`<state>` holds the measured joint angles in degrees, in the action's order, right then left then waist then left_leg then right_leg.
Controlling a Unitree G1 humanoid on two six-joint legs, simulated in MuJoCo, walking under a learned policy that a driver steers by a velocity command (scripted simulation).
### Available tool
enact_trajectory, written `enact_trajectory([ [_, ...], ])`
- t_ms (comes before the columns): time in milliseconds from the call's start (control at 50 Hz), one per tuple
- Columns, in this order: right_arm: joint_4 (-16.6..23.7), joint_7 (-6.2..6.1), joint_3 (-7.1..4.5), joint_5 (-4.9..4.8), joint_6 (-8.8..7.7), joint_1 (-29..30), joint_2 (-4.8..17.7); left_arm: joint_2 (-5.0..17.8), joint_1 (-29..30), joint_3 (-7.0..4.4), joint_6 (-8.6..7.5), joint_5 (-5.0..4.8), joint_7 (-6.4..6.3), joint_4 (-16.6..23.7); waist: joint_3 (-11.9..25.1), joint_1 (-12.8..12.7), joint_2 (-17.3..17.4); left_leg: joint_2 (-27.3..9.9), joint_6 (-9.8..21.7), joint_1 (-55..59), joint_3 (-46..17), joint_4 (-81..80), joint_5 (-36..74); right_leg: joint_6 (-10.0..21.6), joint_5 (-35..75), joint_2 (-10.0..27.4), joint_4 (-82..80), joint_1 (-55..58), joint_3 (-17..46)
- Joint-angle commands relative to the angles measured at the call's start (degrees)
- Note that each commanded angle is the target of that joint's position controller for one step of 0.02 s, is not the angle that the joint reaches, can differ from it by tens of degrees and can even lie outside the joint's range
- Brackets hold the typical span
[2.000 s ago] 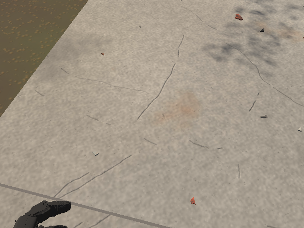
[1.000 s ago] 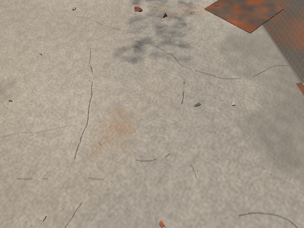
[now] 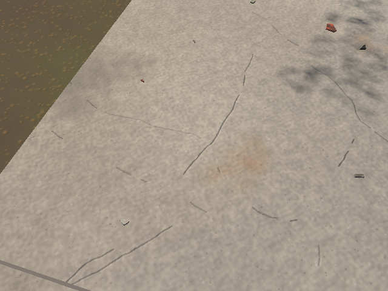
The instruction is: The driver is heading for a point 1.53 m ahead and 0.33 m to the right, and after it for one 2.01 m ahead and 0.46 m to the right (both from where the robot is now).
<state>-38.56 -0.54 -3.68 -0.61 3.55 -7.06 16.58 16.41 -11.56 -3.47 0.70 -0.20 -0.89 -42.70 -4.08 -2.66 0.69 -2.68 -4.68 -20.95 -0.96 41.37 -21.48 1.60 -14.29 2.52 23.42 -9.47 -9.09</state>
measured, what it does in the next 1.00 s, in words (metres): steps on the spot, turning right: left foot, then right foot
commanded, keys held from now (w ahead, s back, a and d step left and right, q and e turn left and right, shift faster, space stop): e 0.22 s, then w+e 0.04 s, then e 0.50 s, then q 0.24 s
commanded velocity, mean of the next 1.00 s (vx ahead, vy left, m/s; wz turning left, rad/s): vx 0.02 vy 0.00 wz -0.31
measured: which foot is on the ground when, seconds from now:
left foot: up 0.00-0.02, down 0.04-0.50, up 0.52-0.96, down 0.98-1.00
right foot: down 0.00-0.18, up 0.20-0.48, down 0.50-1.00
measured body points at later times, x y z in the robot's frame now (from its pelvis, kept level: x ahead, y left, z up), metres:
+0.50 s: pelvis +0.01 -0.01 -0.02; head +0.04 -0.04 +0.43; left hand +0.21 +0.25 -0.10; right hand +0.08 -0.32 -0.13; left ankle +0.01 +0.15 -0.74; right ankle +0.01 -0.11 -0.74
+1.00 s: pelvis +0.04 -0.03 -0.01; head +0.05 -0.04 +0.44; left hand +0.30 +0.13 -0.10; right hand +0.04 -0.34 -0.12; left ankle +0.11 +0.10 -0.74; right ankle +0.01 -0.11 -0.74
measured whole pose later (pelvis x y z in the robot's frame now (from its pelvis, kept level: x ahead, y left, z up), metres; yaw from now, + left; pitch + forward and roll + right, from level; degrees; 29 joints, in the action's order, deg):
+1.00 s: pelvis +0.04 -0.03 -0.01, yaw -22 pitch +0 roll -1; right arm -46.2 -0.9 -3.5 0.1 0.1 -10.7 16.9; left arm 13.8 -7.5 -0.8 0.3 1.3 -0.3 -39.9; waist -1.3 1.3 1.9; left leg -3.3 -3.4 -15.3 -2.6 29.8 -12.5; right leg 3.8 -14.6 -5.7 27.6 -12.8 2.7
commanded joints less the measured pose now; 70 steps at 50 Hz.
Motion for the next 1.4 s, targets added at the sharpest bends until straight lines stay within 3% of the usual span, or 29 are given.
enact_trajectory([
  [20, 1.4, -0.13, -0.78, 0.70, -0.91, -4.2, 3.2, 7.0, 2.8, -1.07, -1.06, -1.38, 1.09, 1.7, 7.1, 4.1, -7.4, 2.0, 3.3, 11.8, 2.5, -21.0, 12.8, 9.4, 26.4, 11.5, -1.1, 2.1, 10.6],
  [40, 0.8, -0.44, -1.08, 1.07, -0.93, -5.6, 5.4, 4.9, -0.1, -0.05, -1.81, -1.18, 1.63, 0.2, 8.2, 4.1, -5.4, 0.0, 4.7, 21.0, -0.6, -25.9, 22.2, 5.3, 21.7, 9.6, -0.2, -2.6, 9.8],
  [60, 1.0, -1.16, -1.87, 1.62, -0.91, -8.1, 10.3, 2.8, -1.4, 1.02, -2.48, 1.27, 2.20, 0.7, 12.7, 2.7, 2.8, -9.8, 6.9, 30.2, -10.2, -21.2, 43.2, 0.6, 6.7, 6.0, 5.6, -8.2, 7.3],
  [80, 1.6, -1.36, -1.23, 2.37, -0.91, -1.9, 9.5, 1.5, -5.4, 1.31, -2.57, 1.30, 2.43, -0.1, 12.4, -1.0, 9.9, -15.2, 14.6, 23.7, -11.7, -18.3, 42.8, -2.9, -9.4, 3.3, 3.6, -8.0, 6.8],
  [100, 2.5, -0.60, -0.74, 2.10, -1.47, 2.4, 6.3, 5.2, -2.2, 0.76, -1.96, 1.10, 2.00, -0.1, 10.6, 0.4, 6.4, -11.9, 15.4, 17.9, -9.2, -19.4, 31.4, -4.2, -6.6, 3.1, 2.5, -3.8, 7.4],
  [140, 1.6, -0.45, -1.79, 1.94, -2.05, 3.3, 8.8, 8.3, 2.1, -0.13, -1.29, 0.16, 1.13, 1.1, 7.3, 1.8, 7.8, -7.4, 11.5, 17.8, -6.5, -20.4, 20.1, -3.7, 2.3, 1.5, 4.6, -7.5, 6.5],
  [220, 0.1, -1.38, -2.55, 1.44, -2.70, -0.8, 9.6, 8.3, 0.9, -0.94, 0.66, -0.57, 0.16, 1.6, 4.8, 3.9, 10.0, -14.5, 16.4, 17.3, -9.8, -21.7, 28.0, -3.9, -12.6, -0.3, 20.2, -15.4, 6.7],
  [260, -0.7, -1.78, -2.96, 1.13, -3.58, -4.5, 10.1, 8.1, 0.6, -1.87, 1.53, -1.43, 0.43, 2.2, 5.5, 5.7, 8.3, -20.5, 20.8, 18.7, -14.3, -26.6, 14.8, -4.0, -22.3, 2.0, 39.4, -24.3, 10.6],
  [320, -0.1, -1.81, -2.23, 1.06, -4.67, 2.7, 7.3, 6.3, 1.4, -2.14, 2.24, -1.36, 0.32, 2.4, 0.7, 3.1, 6.1, -16.3, 17.5, 14.1, -6.3, -28.4, 13.4, -4.9, -14.7, 3.2, 36.1, -24.8, 11.2],
  [400, -0.6, -1.35, -3.16, 0.92, -4.16, 3.9, 9.6, 4.8, 2.2, -1.35, 2.19, -0.67, 1.83, 4.5, 5.8, 3.1, 6.2, -14.8, 16.5, 13.9, 2.4, -23.1, 29.3, -5.1, -9.1, 2.2, 23.2, -14.2, 6.6],
  [480, -1.9, -0.73, -3.34, -1.33, -3.73, 3.3, 10.2, 7.1, -3.0, -2.70, 3.15, -0.89, 2.53, 4.6, 8.4, 0.1, 5.3, -14.8, 11.0, 10.9, 6.0, -13.2, 23.3, -0.9, 2.7, -1.6, 8.0, -2.4, 3.4],
  [500, -3.6, -0.27, -2.74, -0.58, -3.78, -0.7, 7.7, 10.3, -5.6, -3.96, 3.12, -0.63, 1.71, 4.1, 9.0, -0.1, -1.6, -11.1, 6.8, 5.2, 9.8, -4.0, 14.8, 1.6, 12.6, -0.9, 2.7, 4.9, 7.7],
  [520, -1.2, -0.19, -1.12, 2.96, -3.63, 0.1, 3.3, 18.5, -7.3, -5.78, 2.59, -0.51, 0.28, 5.5, 8.6, 0.8, -21.1, -2.5, 0.2, -12.1, 13.4, 16.9, -15.6, 9.4, 35.5, 14.8, -0.9, 13.5, 30.6],
  [540, 0.6, -0.83, -1.60, 1.74, -3.54, 4.6, 5.6, 18.2, -7.5, -4.89, 0.72, 1.92, 1.35, 7.2, 13.3, -2.0, -16.5, 2.6, 0.0, -15.7, 1.1, 27.6, -21.6, 20.0, 31.1, 21.1, -4.4, 9.0, 42.5],
  [560, 0.3, -1.27, -2.31, 0.20, -3.27, 5.5, 8.1, 16.1, -5.3, -4.28, -0.80, 1.83, 1.97, 7.4, 10.7, -1.6, -9.7, 1.2, 1.0, -17.6, -1.6, 31.0, -17.6, 19.2, 26.3, 19.0, -5.6, 7.9, 37.3],
  [600, -1.2, -2.22, -2.80, 0.50, -3.29, 4.0, 8.6, 12.6, -0.5, -3.41, -1.54, -0.26, 1.14, 7.4, 7.4, 1.2, -5.4, -1.0, 2.3, -18.3, -3.1, 27.4, -7.3, 12.9, 16.9, 13.3, -5.1, 5.7, 30.5],
  [800, -2.5, -1.92, -2.32, 0.49, -3.32, 1.0, 6.2, 9.7, 1.7, -2.10, -0.42, 0.20, -1.00, 9.7, 8.4, 2.2, -7.5, 1.1, -1.3, -11.6, -4.0, 11.0, 4.8, 11.4, 14.0, 8.5, -5.7, 4.4, 27.1],
  [900, -3.4, -0.75, -1.06, 0.56, -3.89, 0.8, 4.6, 5.4, 3.0, 0.12, -0.67, 1.87, 0.03, 7.2, 7.1, 0.8, -8.2, -1.2, -0.7, 1.7, -1.7, -1.1, 4.9, 11.2, 9.9, 7.3, -6.2, -2.4, 23.7],
  [940, -3.4, -0.43, -0.97, 0.29, -4.26, 0.3, 5.1, 5.8, 3.8, 0.38, -0.74, 1.88, 0.52, 6.0, 5.8, 1.4, -7.6, -0.6, 0.5, 5.3, -0.6, -7.4, 6.1, 10.5, 8.9, 7.4, -5.2, -3.2, 23.6],
  [980, -3.1, -0.25, -1.00, 0.83, -4.73, -0.1, 6.7, 6.6, 2.6, 0.24, -0.94, 1.26, 0.58, 4.5, 4.7, 2.5, -5.0, -0.4, 2.2, 9.2, -1.1, -17.4, 17.2, 7.4, 9.0, 5.6, -3.0, -3.1, 22.5],
  [1020, -2.1, -0.57, -2.34, 0.46, -4.80, 0.4, 13.6, 8.0, -1.6, -0.44, -1.55, 2.14, 0.18, 4.4, 6.5, -1.6, 3.7, -5.2, 6.0, 10.5, -7.9, -13.8, 35.2, 3.2, 4.8, -0.7, 2.1, -3.0, 17.5],
  [1040, -2.5, -0.32, -2.62, -0.49, -4.56, 0.0, 12.9, 7.5, 0.3, -0.42, -1.53, 2.10, -0.25, 4.7, 7.0, -0.3, 6.7, -5.1, 8.3, 7.5, -9.6, -14.9, 29.8, 1.3, 4.2, -3.4, 4.2, -1.4, 13.1],
  [1100, -1.8, -0.14, -1.96, -0.23, -4.58, 0.2, 9.9, 6.1, 2.8, -0.95, -0.11, 1.12, -1.38, 5.5, 6.7, 0.8, 9.2, -6.4, 10.6, 3.8, -15.5, -17.3, 24.2, 0.5, 2.9, -4.1, 8.7, -0.7, 10.3],
  [1180, 0.0, -0.58, -2.00, -0.57, -4.11, 0.4, 9.3, 5.8, 0.7, -1.97, 0.54, 1.06, -1.08, 6.1, 7.7, 0.9, 4.4, -3.2, 9.3, -0.3, -14.7, -12.1, 19.6, 2.7, 4.5, -1.0, 5.7, 1.5, 12.0],
  [1220, 1.0, -0.65, -1.62, -0.65, -3.48, -0.2, 7.7, 8.1, -0.8, -2.88, 0.42, 1.20, -0.90, 6.0, 7.0, 1.2, -5.2, 2.6, 5.1, -6.8, -6.9, -1.6, 12.1, 8.1, 12.8, 8.5, -0.7, 4.5, 20.7],
  [1240, 1.2, -0.47, -1.49, -0.33, -3.14, -1.4, 6.8, 8.9, -0.8, -3.13, 0.10, 1.20, -0.99, 6.2, 8.1, 1.4, -11.1, 3.9, 3.6, -10.4, -2.2, 7.0, -4.9, 13.2, 13.9, 16.4, -4.4, 6.3, 27.3],
  [1260, 2.3, -0.18, -1.90, -0.20, -2.92, 0.5, 8.1, 8.5, -2.1, -2.84, -0.62, 1.26, -1.10, 6.4, 7.4, 0.1, -9.8, 1.1, 3.1, -15.6, -2.8, 18.3, -12.8, 17.0, 11.0, 21.8, -7.2, 7.0, 32.6],
  [1300, 3.2, 0.57, -2.09, -1.19, -2.56, 2.3, 7.6, 8.5, -0.8, -2.71, -2.04, 0.18, -1.24, 6.4, 3.3, 0.8, -3.6, -2.6, 3.6, -21.6, -5.1, 21.6, -8.0, 15.1, -7.5, 20.2, -11.0, 7.0, 30.2],
  [1400, 5.6, 2.60, -0.26, -1.03, -3.82, 6.4, 4.1, 10.4, -2.8, -3.42, -3.18, -0.17, -0.85, 5.1, 2.6, -2.0, -5.6, -2.6, 3.2, -15.2, 0.9, 7.7, 0.3, 10.0, -3.2, 13.5, -13.5, 7.6, 14.4],
])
